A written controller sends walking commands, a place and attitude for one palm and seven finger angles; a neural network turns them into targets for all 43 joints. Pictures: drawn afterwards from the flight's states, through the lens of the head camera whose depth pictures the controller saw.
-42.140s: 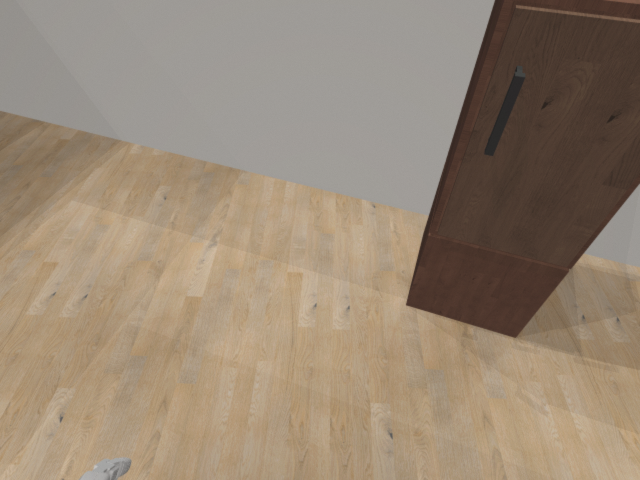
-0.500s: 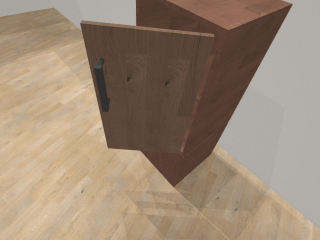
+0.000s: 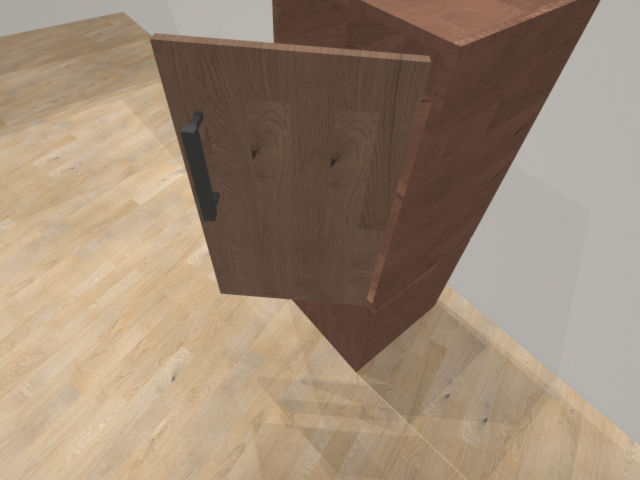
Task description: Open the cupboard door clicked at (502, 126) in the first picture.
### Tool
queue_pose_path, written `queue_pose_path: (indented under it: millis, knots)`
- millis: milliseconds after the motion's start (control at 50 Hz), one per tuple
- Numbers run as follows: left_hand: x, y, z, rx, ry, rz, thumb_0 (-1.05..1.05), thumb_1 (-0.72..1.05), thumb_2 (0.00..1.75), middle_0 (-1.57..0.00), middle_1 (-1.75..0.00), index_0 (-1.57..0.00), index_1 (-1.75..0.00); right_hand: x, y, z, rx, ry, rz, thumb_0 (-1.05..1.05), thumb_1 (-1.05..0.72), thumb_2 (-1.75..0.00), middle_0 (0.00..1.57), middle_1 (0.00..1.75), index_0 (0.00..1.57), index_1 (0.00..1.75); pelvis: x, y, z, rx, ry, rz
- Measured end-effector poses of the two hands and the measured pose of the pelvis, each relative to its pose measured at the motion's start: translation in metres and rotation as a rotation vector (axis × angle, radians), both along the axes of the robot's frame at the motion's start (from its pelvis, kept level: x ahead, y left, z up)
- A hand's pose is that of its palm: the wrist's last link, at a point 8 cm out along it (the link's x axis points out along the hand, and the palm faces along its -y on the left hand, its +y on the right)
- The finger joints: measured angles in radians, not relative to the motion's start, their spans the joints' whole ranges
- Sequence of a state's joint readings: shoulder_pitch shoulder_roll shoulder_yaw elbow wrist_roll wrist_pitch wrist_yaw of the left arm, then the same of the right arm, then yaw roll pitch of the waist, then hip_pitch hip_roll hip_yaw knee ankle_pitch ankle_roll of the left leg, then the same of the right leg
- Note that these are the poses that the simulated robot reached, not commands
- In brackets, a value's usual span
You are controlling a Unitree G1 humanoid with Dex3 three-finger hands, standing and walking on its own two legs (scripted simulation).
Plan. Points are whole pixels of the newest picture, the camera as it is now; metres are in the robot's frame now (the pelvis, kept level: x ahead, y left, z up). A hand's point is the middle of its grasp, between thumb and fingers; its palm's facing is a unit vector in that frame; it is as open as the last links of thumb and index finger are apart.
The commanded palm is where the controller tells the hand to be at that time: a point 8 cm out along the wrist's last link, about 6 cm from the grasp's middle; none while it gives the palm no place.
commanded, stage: come to a stop and stand still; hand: left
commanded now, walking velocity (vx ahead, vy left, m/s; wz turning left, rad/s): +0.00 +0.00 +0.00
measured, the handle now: (204, 169) +0.53 +0.21 +0.07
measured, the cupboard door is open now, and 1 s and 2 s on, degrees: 46 46 46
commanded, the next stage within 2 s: look again from close up in 0.74 s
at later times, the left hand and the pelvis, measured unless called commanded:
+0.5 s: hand out of the picture +0.00 +0.23 -0.16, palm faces +0.01 -0.96 -0.27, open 7.4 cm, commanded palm none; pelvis -0.03 +0.02 +0.01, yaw +0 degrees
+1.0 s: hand out of the picture -0.03 +0.19 -0.17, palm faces -0.01 -0.98 -0.19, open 7.4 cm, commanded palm none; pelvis -0.04 +0.01 +0.01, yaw +0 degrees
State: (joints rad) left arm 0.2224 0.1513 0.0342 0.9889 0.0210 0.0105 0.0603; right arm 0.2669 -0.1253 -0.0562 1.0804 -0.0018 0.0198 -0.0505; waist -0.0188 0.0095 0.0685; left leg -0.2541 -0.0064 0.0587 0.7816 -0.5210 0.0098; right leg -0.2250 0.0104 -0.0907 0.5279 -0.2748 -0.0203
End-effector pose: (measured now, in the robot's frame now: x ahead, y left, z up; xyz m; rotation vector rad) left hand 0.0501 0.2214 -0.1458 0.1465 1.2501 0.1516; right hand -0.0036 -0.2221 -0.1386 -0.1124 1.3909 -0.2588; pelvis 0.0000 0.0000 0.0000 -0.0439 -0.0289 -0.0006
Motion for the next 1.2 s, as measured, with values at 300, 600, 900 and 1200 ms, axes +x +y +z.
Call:
queue_pose_path:
  millis: [300,600,900,1200]
  knots:
    - [-0.054,0.036,0.005,0.014,0.065,-0.018,0.0,0.91,0.9,-0.2,-0.3,-0.21,-0.3,0.027,0.0,0.019,-0.05,-0.167,0.104,0.0,-0.91,-0.9,0.2,0.3,0.2,0.3,-0.013,0.021,0.005,0.029,-0.003,-0.002]
    - [-0.06,0.055,0.023,0.076,-0.013,-0.032,0.0,0.91,0.9,-0.2,-0.3,-0.2,-0.3,0.027,-0.011,0.021,-0.036,-0.229,0.148,0.0,-0.9,-0.9,0.2,0.3,0.2,0.3,-0.036,0.021,0.008,0.039,-0.02,-0.003]
    - [-0.083,0.029,0.014,0.021,0.066,-0.033,0.0,0.9,0.9,-0.2,-0.3,-0.2,-0.3,-0.025,-0.009,0.015,-0.006,-0.071,0.106,0.0,-0.9,-0.9,0.2,0.3,0.2,0.3,-0.043,0.015,0.011,0.042,-0.011,0.0]
    - [-0.103,0.004,0.007,-0.036,0.136,-0.006,0.0,0.91,0.9,-0.2,-0.3,-0.2,-0.3,-0.048,0.023,0.008,0.063,0.006,0.067,0.0,-0.9,-0.9,0.2,0.3,0.2,0.3,-0.041,0.016,0.012,0.04,-0.003,-0.001]
